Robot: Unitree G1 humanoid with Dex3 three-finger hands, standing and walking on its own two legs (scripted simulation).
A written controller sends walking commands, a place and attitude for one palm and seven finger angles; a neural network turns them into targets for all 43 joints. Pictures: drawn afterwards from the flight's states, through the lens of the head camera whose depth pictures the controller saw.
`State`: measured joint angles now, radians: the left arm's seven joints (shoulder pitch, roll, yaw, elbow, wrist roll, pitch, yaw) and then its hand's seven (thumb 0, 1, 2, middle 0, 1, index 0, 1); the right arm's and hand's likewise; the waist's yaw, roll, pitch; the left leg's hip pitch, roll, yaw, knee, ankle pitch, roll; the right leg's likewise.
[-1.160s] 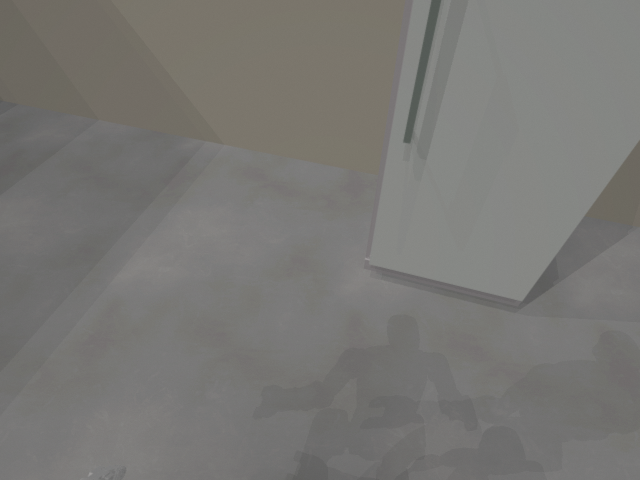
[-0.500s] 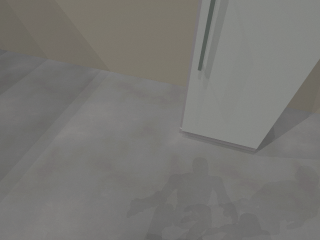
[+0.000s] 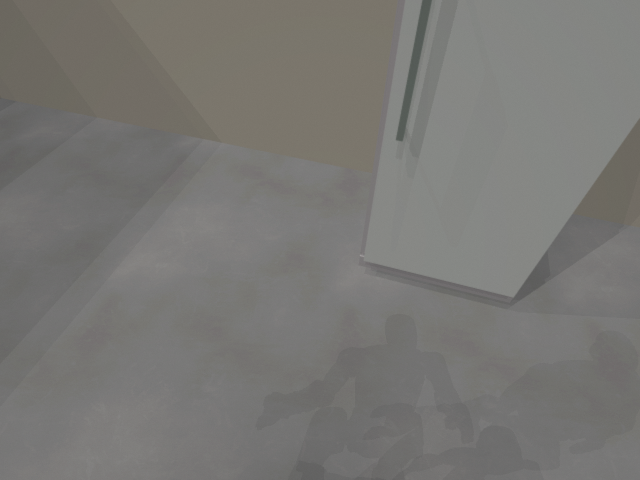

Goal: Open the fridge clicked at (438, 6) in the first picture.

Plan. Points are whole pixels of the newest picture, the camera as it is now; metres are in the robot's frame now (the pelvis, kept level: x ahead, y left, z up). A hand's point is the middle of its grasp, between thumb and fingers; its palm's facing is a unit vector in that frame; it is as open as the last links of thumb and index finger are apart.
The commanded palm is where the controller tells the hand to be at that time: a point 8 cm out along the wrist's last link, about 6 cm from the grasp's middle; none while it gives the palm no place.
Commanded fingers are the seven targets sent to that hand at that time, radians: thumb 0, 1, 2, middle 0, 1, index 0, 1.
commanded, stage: look at it before walking up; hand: left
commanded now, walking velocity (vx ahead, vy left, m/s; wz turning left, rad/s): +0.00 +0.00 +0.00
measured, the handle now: (419, 44) +0.95 -0.16 +0.14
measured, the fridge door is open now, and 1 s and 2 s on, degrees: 0 0 0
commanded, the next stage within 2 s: walk to a spot facing it in 0.28 s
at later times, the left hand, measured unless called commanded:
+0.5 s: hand out of the picture +0.08 +0.24 -0.16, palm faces -0.03 -0.94 -0.34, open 7.3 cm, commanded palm none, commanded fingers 0.00 0.90 0.90 -0.20 -0.30 -0.20 -0.30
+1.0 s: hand out of the picture +0.05 +0.15 -0.16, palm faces -0.20 -0.95 -0.23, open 7.3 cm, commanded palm none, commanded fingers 0.00 0.90 0.90 -0.20 -0.30 -0.20 -0.30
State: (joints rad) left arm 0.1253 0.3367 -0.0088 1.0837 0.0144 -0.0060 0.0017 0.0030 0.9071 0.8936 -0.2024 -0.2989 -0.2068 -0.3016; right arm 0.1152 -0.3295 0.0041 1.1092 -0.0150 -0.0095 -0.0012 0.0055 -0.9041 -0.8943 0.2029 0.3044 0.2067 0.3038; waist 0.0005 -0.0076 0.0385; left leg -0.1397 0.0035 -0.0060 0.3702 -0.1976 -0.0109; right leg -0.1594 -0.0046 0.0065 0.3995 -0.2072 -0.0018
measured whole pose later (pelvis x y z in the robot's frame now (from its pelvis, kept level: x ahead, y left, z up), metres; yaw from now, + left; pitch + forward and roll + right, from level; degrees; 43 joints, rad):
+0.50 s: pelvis +0.01 +0.00 +0.00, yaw -2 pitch -2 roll +0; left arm 0.14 0.34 0.00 1.07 0.01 0.01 0.01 0.00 0.91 0.89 -0.20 -0.30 -0.21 -0.30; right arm 0.10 -0.33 0.00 1.09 -0.02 0.00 -0.01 0.01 -0.90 -0.89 0.20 0.30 0.21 0.30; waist 0.02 0.00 0.05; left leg -0.14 0.02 0.02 0.38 -0.22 -0.02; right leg -0.17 0.01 0.03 0.41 -0.22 -0.01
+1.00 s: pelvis +0.01 -0.04 +0.00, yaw -16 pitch +1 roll +2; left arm 0.36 0.17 0.04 0.97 0.02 -0.01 -0.01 0.00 0.91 0.89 -0.20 -0.30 -0.21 -0.30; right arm 0.18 -0.24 -0.06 0.96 -0.03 0.03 0.01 0.01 -0.91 -0.89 0.20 0.30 0.20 0.30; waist 0.03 0.02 0.05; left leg -0.52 0.08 0.02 1.07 -0.29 -0.06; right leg -0.23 0.07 0.05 0.45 -0.23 -0.08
